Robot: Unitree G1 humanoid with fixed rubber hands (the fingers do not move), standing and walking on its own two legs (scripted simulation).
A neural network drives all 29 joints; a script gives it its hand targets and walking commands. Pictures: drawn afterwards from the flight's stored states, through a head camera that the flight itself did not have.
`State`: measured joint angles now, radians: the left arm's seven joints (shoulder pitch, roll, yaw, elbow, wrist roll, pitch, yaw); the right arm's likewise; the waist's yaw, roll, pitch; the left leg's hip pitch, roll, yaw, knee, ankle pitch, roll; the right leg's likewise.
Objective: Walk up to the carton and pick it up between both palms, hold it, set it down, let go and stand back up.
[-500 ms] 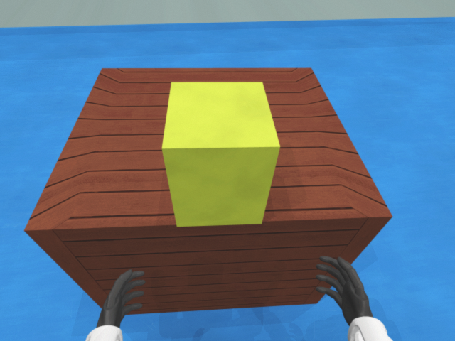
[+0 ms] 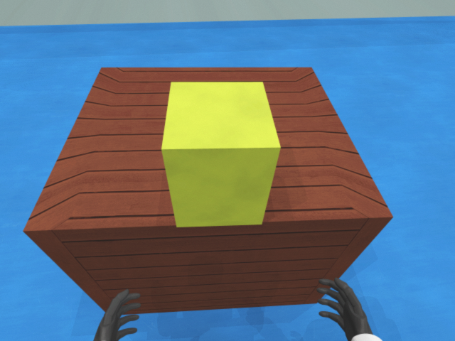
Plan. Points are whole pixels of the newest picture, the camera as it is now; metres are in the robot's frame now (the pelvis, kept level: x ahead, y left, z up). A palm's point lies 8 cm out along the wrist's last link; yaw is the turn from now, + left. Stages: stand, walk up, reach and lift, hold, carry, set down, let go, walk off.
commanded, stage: set down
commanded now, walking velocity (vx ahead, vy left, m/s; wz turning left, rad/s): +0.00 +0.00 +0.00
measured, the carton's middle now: (218, 156) +0.49 +0.03 +0.03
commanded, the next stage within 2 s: let go in 0.10 s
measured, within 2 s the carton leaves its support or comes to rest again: neither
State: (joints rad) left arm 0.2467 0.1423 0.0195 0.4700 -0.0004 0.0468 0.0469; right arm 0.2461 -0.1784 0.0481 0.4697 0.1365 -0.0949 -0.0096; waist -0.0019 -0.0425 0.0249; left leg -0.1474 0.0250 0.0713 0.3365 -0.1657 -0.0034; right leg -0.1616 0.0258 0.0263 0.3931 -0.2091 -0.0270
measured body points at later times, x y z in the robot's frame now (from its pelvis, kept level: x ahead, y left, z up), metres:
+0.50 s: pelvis +0.01 +0.00 +0.00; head +0.02 +0.01 +0.45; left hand +0.16 +0.22 -0.10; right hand +0.16 -0.22 -0.09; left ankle +0.01 +0.13 -0.75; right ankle +0.00 -0.10 -0.75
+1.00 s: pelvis +0.02 +0.02 +0.00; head +0.02 +0.04 +0.45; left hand +0.11 +0.29 -0.14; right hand +0.10 -0.27 -0.11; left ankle +0.01 +0.13 -0.75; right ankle +0.00 -0.10 -0.75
